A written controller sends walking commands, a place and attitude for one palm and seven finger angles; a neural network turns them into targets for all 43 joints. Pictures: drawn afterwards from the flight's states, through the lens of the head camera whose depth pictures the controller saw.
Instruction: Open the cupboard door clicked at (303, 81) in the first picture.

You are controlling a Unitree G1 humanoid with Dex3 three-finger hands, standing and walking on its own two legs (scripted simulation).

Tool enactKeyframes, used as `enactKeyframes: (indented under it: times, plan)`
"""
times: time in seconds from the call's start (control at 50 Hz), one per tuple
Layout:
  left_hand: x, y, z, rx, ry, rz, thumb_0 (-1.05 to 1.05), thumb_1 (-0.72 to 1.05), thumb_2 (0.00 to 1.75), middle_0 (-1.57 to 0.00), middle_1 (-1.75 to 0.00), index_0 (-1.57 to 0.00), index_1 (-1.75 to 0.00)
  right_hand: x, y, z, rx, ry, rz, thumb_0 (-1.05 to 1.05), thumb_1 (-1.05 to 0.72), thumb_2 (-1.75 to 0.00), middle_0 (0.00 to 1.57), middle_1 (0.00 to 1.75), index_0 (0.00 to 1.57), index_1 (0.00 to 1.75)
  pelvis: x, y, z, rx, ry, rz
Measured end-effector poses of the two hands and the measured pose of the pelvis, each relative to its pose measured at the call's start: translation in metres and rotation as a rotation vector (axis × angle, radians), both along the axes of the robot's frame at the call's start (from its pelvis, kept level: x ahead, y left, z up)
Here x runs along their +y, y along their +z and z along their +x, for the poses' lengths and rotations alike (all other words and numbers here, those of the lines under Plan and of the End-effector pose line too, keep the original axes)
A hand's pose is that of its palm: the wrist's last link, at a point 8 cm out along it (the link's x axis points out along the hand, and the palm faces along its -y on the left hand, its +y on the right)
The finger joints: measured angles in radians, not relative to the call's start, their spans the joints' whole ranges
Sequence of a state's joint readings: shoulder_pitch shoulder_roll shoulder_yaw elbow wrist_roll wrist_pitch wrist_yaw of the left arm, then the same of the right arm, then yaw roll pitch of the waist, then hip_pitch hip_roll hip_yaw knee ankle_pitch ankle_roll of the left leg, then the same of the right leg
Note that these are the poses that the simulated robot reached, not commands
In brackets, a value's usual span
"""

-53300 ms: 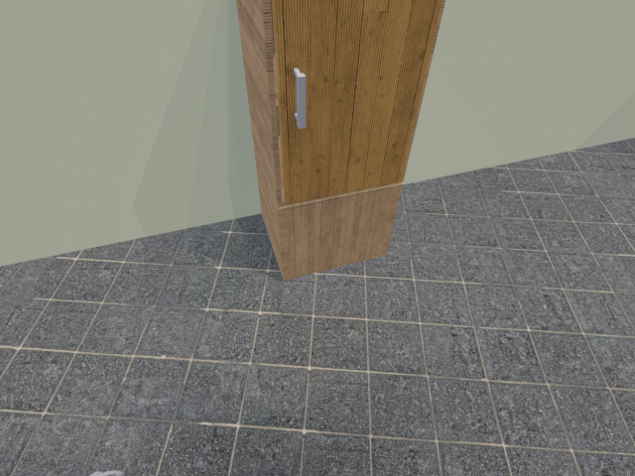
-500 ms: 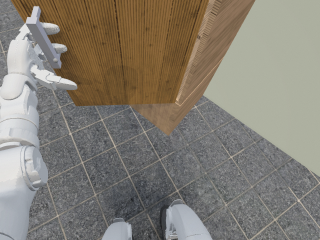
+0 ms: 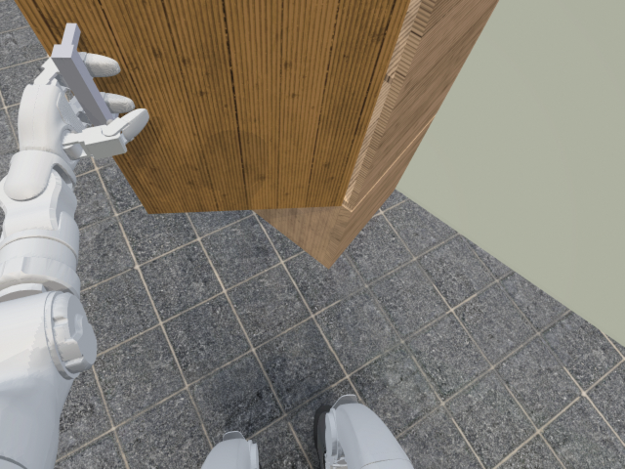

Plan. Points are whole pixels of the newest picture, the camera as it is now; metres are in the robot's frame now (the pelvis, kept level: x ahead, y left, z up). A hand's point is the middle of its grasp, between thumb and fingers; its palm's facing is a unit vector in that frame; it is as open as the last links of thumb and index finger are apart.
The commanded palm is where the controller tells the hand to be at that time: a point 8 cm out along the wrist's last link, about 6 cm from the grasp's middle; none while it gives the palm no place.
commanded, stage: close the thumb around the handle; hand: left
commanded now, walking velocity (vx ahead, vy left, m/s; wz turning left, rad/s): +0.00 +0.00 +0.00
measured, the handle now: (93, 88) +0.57 +0.22 +0.08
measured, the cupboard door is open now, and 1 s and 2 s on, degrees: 44 66 88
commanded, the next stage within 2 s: pull the door open along its arc in 0.24 s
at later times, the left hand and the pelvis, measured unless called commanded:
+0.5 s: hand (112, 128) +0.51 +0.19 +0.07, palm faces -0.04 -1.00 -0.02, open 5.5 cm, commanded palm +0.47 +0.24 +0.07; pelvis +0.01 +0.00 +0.00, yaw -1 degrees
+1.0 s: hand (146, 223) +0.39 +0.15 +0.07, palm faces +0.28 -0.96 +0.02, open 5.7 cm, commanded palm +0.33 +0.20 +0.07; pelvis +0.01 +0.00 +0.02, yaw +0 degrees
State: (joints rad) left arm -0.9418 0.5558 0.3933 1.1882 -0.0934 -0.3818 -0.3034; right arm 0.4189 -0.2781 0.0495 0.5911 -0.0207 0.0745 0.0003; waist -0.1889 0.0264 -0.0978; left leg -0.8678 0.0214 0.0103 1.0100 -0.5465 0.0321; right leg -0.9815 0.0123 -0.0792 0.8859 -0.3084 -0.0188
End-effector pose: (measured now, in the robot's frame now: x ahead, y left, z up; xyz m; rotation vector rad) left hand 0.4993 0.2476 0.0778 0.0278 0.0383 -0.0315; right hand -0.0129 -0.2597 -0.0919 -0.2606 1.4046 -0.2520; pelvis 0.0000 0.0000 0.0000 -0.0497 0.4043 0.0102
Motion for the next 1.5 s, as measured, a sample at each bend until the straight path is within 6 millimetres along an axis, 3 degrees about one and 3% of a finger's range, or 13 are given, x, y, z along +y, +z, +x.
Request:
enactKeyframes:
  times: [0.2,0.44,0.56,0.68,0.78,0.94,1.06,1.22,1.5]
  plan:
    - [0.003,-0.004,0.002,0.002,-0.017,0.001,0.0,0.75,0.84,-0.39,-1.34,-0.39,-1.34,0.002,0.0,0.012,-0.017,0.005,-0.006,0.0,-0.91,-0.9,0.2,0.3,0.2,0.3,0.002,0.0,0.004,0.002,-0.001,-0.003]
    - [0.0,-0.004,0.0,0.001,-0.003,-0.009,0.01,0.77,0.84,-0.37,-1.35,-0.37,-1.35,0.005,0.0,0.014,-0.02,-0.002,0.006,0.0,-0.91,-0.9,0.2,0.3,0.2,0.3,0.004,0.001,0.007,-0.002,-0.003,-0.004]
    - [-0.001,-0.004,-0.012,-0.009,-0.011,-0.011,0.01,0.77,0.82,-0.37,-1.35,-0.37,-1.35,0.006,0.002,0.016,-0.035,-0.015,0.019,0.0,-0.91,-0.9,0.2,0.3,0.2,0.3,0.004,0.004,0.009,-0.012,-0.014,0.001]
    - [-0.005,-0.005,-0.042,-0.022,-0.028,-0.015,0.0,0.76,0.79,-0.38,-1.35,-0.37,-1.35,0.007,0.005,0.032,-0.092,-0.014,0.041,0.0,-0.91,-0.9,0.2,0.3,0.2,0.3,0.004,0.011,0.012,-0.034,-0.024,0.009]
    - [-0.013,-0.006,-0.075,-0.03,-0.033,-0.029,0.0,0.74,0.77,-0.38,-1.35,-0.38,-1.35,0.007,0.008,0.062,-0.186,0.02,0.056,0.0,-0.91,-0.9,0.2,0.3,0.2,0.3,0.004,0.015,0.013,-0.062,-0.024,0.016]
    - [-0.043,-0.009,-0.128,-0.067,0.277,-0.069,0.0,0.71,0.75,-0.39,-1.35,-0.38,-1.34,0.017,0.009,0.123,-0.363,0.132,0.098,0.0,-0.91,-0.9,0.2,0.3,0.2,0.3,0.002,0.016,0.009,-0.098,-0.013,0.027]
    - [-0.067,-0.007,-0.162,-0.063,0.346,-0.024,0.0,0.73,0.77,-0.39,-1.35,-0.37,-1.34,0.028,0.01,0.154,-0.441,0.192,0.133,0.0,-0.91,-0.9,0.2,0.3,0.2,0.3,-0.005,0.017,0.005,-0.14,0.003,0.037]
    - [-0.097,-0.005,-0.197,-0.047,0.413,-0.023,0.0,0.74,0.79,-0.37,-1.35,-0.37,-1.34,0.032,0.013,0.172,-0.495,0.243,0.158,0.0,-0.91,-0.9,0.2,0.3,0.2,0.3,-0.017,0.02,0.004,-0.176,0.019,0.049]
    - [-0.158,-0.002,-0.26,-0.016,0.384,-0.02,0.02,0.73,0.77,-0.35,-1.34,-0.38,-1.35,0.015,0.02,0.188,-0.583,0.278,0.163,0.01,-0.91,-0.9,0.2,0.3,0.2,0.3,-0.036,0.019,0.003,-0.213,0.033,0.067]
